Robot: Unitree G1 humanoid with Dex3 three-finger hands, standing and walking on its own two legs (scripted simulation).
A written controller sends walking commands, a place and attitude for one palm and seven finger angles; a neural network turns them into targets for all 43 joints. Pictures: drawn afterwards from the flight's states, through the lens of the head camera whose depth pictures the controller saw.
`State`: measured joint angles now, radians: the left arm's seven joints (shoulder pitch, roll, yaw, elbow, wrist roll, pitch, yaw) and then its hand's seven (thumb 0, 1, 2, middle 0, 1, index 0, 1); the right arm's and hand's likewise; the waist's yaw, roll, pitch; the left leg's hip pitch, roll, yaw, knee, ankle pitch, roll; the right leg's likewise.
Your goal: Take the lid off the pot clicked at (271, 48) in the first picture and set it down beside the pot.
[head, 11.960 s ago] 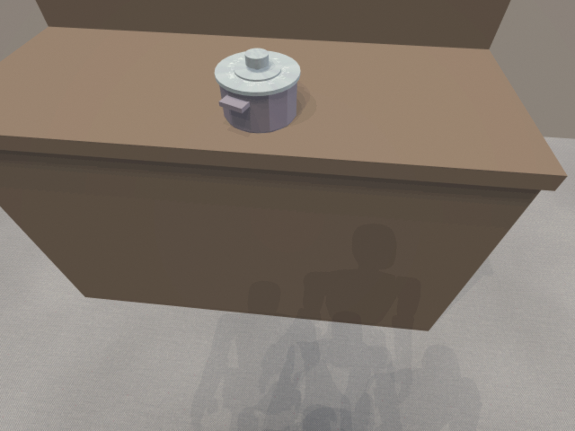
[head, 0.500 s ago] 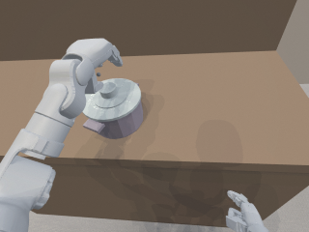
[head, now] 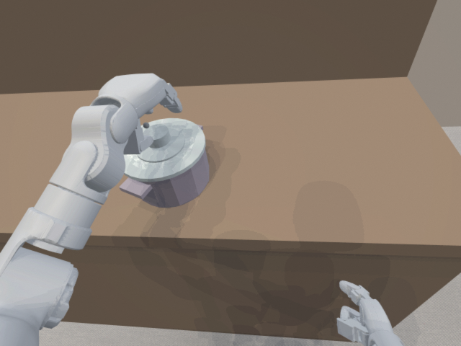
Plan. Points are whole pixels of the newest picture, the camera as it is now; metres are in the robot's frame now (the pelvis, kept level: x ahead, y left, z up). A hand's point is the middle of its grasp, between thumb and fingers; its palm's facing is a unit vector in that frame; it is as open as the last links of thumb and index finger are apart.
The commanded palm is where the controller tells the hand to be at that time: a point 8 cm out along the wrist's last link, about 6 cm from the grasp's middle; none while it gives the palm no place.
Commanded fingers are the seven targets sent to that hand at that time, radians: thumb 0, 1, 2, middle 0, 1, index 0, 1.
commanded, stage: lower the open fingers around the knob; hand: left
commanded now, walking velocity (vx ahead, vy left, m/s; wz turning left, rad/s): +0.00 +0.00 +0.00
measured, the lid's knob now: (157, 136) +0.44 +0.16 +0.16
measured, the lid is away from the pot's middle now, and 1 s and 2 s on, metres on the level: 0.00 0.00 0.00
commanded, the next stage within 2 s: close the fingers and squeeze the knob in 0.70 s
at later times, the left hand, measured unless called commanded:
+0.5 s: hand (148, 143) +0.40 +0.16 +0.17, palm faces -0.22 -0.05 -0.98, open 10.0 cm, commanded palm +0.38 +0.17 +0.23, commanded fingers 0.00 -0.38 1.65 -0.86 -0.08 -0.86 -0.08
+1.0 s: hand (146, 140) +0.41 +0.17 +0.17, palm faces -0.22 -0.06 -0.97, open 9.8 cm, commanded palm +0.39 +0.17 +0.24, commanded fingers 0.00 -0.15 1.33 -0.90 -0.08 -0.90 -0.08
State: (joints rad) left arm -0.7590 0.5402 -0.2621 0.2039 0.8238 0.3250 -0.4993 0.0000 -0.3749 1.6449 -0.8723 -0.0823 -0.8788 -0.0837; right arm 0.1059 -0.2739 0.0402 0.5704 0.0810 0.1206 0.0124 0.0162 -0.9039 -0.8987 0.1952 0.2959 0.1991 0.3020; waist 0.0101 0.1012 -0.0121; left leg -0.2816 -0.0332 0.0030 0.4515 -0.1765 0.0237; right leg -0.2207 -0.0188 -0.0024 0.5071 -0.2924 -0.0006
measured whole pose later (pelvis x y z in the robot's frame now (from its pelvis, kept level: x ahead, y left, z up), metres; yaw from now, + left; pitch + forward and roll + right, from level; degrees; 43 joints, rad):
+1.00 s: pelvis +0.01 +0.01 +0.00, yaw +0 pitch +1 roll +0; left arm -0.74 0.52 -0.27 0.32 0.83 0.31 -0.46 0.00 -0.28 1.46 -0.86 -0.08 -0.87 -0.08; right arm 0.13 -0.27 0.03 0.59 0.08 0.11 0.00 0.02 -0.90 -0.90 0.20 0.30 0.20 0.30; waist -0.01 0.09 0.00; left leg -0.28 -0.04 0.00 0.45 -0.18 0.03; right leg -0.20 -0.02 -0.01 0.47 -0.29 0.00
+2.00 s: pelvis +0.00 +0.00 +0.00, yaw +0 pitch +0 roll +0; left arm -0.73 0.52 -0.27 0.32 0.83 0.30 -0.46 0.01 0.17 0.97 -0.74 -0.82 -0.71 -0.79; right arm 0.13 -0.27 0.04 0.60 0.08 0.12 -0.01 0.02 -0.90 -0.90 0.20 0.30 0.20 0.30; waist -0.01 0.09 0.00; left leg -0.27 -0.03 0.00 0.45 -0.18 0.02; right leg -0.20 -0.01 -0.01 0.48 -0.28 0.00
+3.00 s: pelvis +0.00 +0.01 +0.00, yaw +1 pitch +0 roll +0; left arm -0.78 0.54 -0.28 0.27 0.82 0.33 -0.49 -0.01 0.13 0.99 -0.78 -0.82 -0.74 -0.78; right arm 0.11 -0.27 0.04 0.60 0.08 0.10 -0.01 0.02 -0.90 -0.90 0.20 0.30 0.20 0.30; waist 0.01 0.10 0.00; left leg -0.26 -0.04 -0.01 0.42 -0.16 0.03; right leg -0.18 -0.02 -0.01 0.45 -0.26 0.01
